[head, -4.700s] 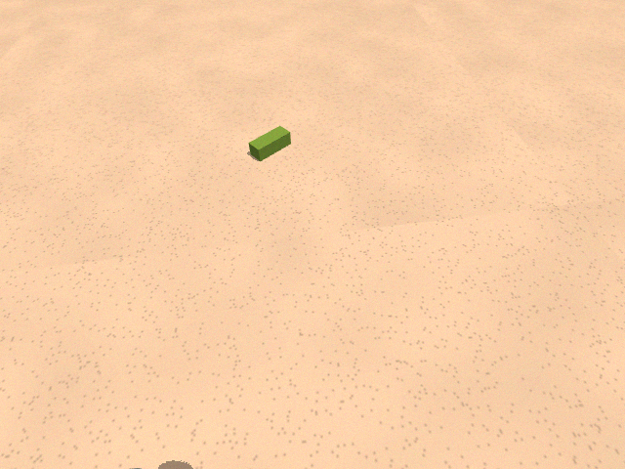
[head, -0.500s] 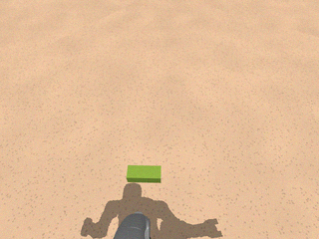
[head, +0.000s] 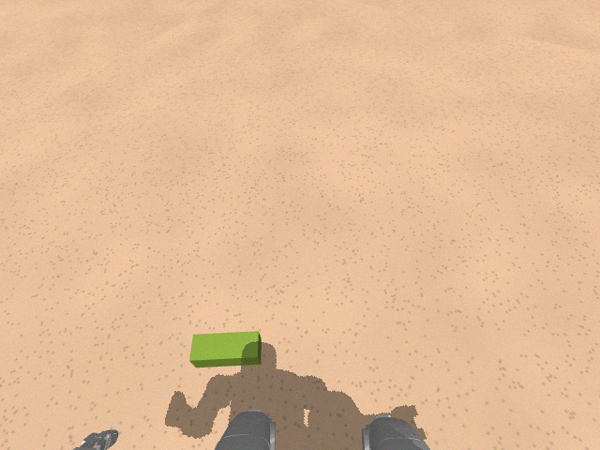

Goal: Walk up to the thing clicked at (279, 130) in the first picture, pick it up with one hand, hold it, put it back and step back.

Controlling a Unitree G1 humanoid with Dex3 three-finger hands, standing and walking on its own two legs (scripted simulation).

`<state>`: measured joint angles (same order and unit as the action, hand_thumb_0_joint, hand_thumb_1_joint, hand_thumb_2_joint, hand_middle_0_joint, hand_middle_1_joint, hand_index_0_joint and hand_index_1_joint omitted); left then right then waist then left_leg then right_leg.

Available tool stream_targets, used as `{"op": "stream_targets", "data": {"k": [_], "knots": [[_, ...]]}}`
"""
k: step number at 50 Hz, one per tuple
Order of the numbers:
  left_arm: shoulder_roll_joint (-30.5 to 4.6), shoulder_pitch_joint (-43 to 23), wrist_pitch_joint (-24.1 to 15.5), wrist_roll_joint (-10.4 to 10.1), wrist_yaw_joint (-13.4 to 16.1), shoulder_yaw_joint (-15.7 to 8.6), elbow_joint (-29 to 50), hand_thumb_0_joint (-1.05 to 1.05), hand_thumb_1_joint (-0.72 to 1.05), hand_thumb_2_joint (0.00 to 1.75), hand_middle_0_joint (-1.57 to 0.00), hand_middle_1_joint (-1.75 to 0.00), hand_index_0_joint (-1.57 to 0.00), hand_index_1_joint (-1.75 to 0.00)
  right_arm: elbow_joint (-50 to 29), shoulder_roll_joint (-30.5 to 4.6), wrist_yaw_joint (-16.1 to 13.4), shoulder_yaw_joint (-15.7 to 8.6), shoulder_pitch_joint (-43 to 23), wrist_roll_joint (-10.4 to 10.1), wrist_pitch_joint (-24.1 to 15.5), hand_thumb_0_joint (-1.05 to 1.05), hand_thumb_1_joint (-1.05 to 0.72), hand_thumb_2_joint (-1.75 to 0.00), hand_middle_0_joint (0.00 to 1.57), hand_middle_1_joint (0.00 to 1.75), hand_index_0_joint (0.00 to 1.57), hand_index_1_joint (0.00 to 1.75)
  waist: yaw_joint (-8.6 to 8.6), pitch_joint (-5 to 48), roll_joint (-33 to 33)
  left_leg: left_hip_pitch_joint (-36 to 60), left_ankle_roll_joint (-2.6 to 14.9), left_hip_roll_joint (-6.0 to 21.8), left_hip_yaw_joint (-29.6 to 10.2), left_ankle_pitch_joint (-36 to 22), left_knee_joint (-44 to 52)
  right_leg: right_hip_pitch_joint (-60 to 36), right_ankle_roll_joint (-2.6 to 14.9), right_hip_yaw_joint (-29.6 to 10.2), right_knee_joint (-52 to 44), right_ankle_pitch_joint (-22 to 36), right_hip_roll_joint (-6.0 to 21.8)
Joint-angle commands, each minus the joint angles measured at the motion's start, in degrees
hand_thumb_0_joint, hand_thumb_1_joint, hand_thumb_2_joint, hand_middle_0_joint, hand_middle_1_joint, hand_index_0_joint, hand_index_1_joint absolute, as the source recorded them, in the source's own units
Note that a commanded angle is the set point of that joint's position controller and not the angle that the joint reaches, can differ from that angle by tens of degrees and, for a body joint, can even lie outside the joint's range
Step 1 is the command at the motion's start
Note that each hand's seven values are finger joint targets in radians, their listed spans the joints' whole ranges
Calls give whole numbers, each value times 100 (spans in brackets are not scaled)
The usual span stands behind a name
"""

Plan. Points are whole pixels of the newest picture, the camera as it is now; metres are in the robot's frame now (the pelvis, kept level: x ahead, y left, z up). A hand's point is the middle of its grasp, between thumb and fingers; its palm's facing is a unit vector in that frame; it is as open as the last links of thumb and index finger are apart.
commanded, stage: walk up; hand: left
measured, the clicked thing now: (227, 349) +0.46 +0.29 -0.70
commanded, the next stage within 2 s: stand in 1.72 s
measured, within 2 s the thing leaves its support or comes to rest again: neither
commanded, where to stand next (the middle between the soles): +0.09 +0.08 m, yaw +2 degrees
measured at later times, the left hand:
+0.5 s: hand out of the picture +0.06 +0.33 -0.14, palm faces +0.05 -0.89 -0.44, open 7.4 cm
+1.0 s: hand out of the picture +0.11 +0.31 -0.11, palm faces +0.02 -0.93 -0.37, open 7.4 cm
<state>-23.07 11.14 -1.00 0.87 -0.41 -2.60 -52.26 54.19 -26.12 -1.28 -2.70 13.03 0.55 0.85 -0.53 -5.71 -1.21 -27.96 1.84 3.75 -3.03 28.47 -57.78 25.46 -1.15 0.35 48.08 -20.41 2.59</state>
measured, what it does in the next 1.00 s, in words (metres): steps on the spot: left foot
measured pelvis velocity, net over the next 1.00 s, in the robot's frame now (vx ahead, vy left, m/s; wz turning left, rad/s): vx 0.02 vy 0.04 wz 0.04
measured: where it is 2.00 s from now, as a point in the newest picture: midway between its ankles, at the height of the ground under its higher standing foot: outside the picture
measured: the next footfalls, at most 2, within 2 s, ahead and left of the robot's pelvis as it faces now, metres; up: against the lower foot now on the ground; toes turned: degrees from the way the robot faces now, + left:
left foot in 0.30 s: +0.05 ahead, +0.17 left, +0.00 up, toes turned +5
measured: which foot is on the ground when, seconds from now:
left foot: up 0.00-0.28, down 0.30-1.00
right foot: down 0.00-1.00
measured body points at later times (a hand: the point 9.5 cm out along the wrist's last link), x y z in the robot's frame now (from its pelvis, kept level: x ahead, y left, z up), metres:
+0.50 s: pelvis +0.01 +0.04 +0.01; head +0.05 +0.04 +0.45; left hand +0.05 +0.38 -0.11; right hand +0.13 -0.27 -0.11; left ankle +0.01 +0.16 -0.70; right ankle +0.06 -0.10 -0.70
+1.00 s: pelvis +0.02 +0.04 +0.04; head +0.04 +0.05 +0.49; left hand +0.11 +0.36 -0.09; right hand +0.15 -0.26 -0.08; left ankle +0.01 +0.16 -0.70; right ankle +0.06 -0.10 -0.70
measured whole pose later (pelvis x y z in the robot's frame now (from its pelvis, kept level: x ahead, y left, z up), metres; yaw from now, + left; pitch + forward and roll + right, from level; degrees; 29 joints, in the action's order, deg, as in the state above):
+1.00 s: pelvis +0.02 +0.04 +0.04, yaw +2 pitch -2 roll +0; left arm -21.6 2.8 -1.6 -0.3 0.4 0.6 -64.4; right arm 64.2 -20.9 0.7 -1.3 1.2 -0.3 0.5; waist 0.4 -4.4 0.3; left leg -9.5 -0.2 1.3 2.3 15.2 -26.9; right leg 12.1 -2.5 -0.2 26.0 -11.7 3.0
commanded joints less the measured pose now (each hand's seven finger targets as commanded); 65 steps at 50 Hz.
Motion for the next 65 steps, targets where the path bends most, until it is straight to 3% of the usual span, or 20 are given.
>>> {"op": "stream_targets", "data": {"k": [1,6,11,13,14,15,16,17,18,21,24,25,26,27,29,31,32,36,40,65], "knots": [[-2017,99,-267,18,261,-528,215,0,90,90,-20,-30,-20,-30,-259,-1153,33,-344,164,50,-58,0,-90,-90,20,30,20,30,148,492,1175,-753,19,143,-78,-73,-564,-886,1272,-2294,-2152,605,1670],[-1866,399,-323,-11,424,-492,192,0,90,90,-20,-30,-20,-30,-421,-996,153,-373,-199,121,55,0,-90,-90,20,30,20,30,298,765,1144,-814,-103,90,-78,-92,-336,-1544,1344,-1812,-1700,2521,1544],[-1843,338,-300,0,442,-449,315,0,90,90,-20,-30,-20,-30,-472,-898,197,-404,-389,82,48,0,-90,-90,20,30,20,30,270,977,1262,-131,-105,-59,285,177,557,-1336,1365,-1496,-1396,2892,1492],[-1899,75,-268,-18,421,-421,371,0,90,90,-20,-30,-20,-30,-395,-805,215,-397,-175,49,10,0,-90,-90,20,30,20,30,74,1093,1304,503,-67,-246,547,-355,1288,-1032,1239,-1192,-1157,2744,1344],[-1825,-160,-234,-56,397,-363,404,0,90,90,-20,-30,-20,-30,-256,-781,206,-408,76,44,-31,0,-90,-90,20,30,20,30,-122,1133,1154,1149,-15,-359,674,-856,1964,-598,1076,-949,-863,2426,1218],[-1569,-70,-201,-78,379,-272,388,0,90,90,-20,-30,-20,-30,-159,-908,169,-452,247,100,-82,0,-90,-90,20,30,20,30,-223,1197,700,1766,95,-316,355,-1050,2568,-119,786,-643,-274,1992,953],[-1129,33,-175,-113,363,-141,418,0,90,90,-20,-30,-20,-30,-248,-1447,147,-571,137,192,-116,0,-90,-90,20,30,20,30,-211,1201,-800,2313,552,836,-1579,-1208,3044,1048,289,-10,731,721,283],[-1368,-350,-163,-123,455,-200,375,0,90,90,-20,-30,-20,-30,-340,-1759,171,-584,-120,65,-85,0,-90,-90,20,30,20,30,-333,1041,-1277,1584,1348,1577,-2363,-1326,3250,961,217,143,877,-1725,-51],[-1504,-414,-166,-80,458,-202,260,0,90,90,-20,-30,-20,-30,-349,-1588,191,-558,-259,68,-78,0,-90,-90,20,30,20,30,-266,749,-951,1172,1475,1572,-2264,-1206,3299,759,235,-114,1046,-1788,18],[-1311,139,-223,-144,333,-191,-97,0,90,90,-20,-30,-20,-30,-405,-1268,110,-393,-737,31,-109,0,-90,-90,20,30,20,30,95,600,-919,1038,980,944,-1060,-2433,2639,149,192,111,189,-604,80],[-1219,354,-276,-75,288,-210,-380,0,90,90,-20,-30,-20,-30,-399,-992,134,-230,-1026,-43,-76,0,-90,-90,20,30,20,30,313,776,-649,568,530,572,-505,-2211,2127,-1279,202,238,-1377,621,-183],[-1408,217,-297,-13,307,-247,-344,0,90,90,-20,-30,-20,-30,-385,-762,139,-141,-912,-96,-82,0,-90,-90,20,30,20,30,295,779,-275,114,315,534,-513,-1887,1975,-1666,352,-487,-1585,867,206],[-1739,-18,-308,2,290,-268,-299,0,90,90,-20,-30,-20,-30,-306,-698,136,-145,-917,-111,-58,0,-90,-90,20,30,20,30,175,713,346,298,96,19,-201,-874,1747,-1029,760,-1702,-2049,187,933],[-1837,-394,-279,0,256,-249,-215,0,90,90,-20,-30,-20,-30,-152,-771,92,-188,-781,-79,-48,0,-90,-90,20,30,20,30,-24,595,650,959,27,-88,38,-302,1667,-348,1006,-2029,-2310,-284,1317],[-1475,-813,-236,-46,209,-98,-204,0,90,90,-20,-30,-20,-30,110,-886,126,-197,-659,-55,-95,0,-90,-90,20,30,20,30,-168,452,46,1331,139,109,-311,-334,2656,-48,587,-1135,-2034,-403,772],[-1231,-620,-206,-61,175,-10,-385,0,90,90,-20,-30,-20,-30,142,-993,156,-191,-969,-25,-149,0,-90,-90,20,30,20,30,48,403,-199,1063,386,603,-1027,21,3393,-347,285,-294,-1413,-100,93],[-1224,-552,-206,-60,165,-22,-487,0,90,90,-20,-30,-20,-30,163,-1026,162,-164,-1028,-17,-171,0,-90,-90,20,30,20,30,126,405,-116,896,491,823,-1185,-194,3517,-667,227,-120,-1337,-31,-14],[-1190,-524,-284,-129,166,-7,-687,0,90,90,-20,-30,-20,-30,333,-814,148,-55,-1229,-61,-224,0,-90,-90,20,30,20,30,178,876,-124,1263,144,377,-318,-2252,3141,-1531,300,-397,-1863,1747,350],[-1163,-727,-249,-146,192,43,-777,0,90,90,-20,-30,-20,-30,507,-806,124,-88,-1252,-79,-189,0,-90,-90,20,30,20,30,107,1051,-135,1792,92,360,-137,-2764,3225,-1563,262,-331,-2031,2236,452],[-1019,-1155,-152,-30,104,20,-1042,0,90,90,-20,-30,-20,-30,795,-695,180,-81,-1374,-25,-157,0,-90,-90,20,30,20,30,65,818,99,2109,-63,321,98,-1966,4177,-1818,119,-437,-3036,1621,496]]}}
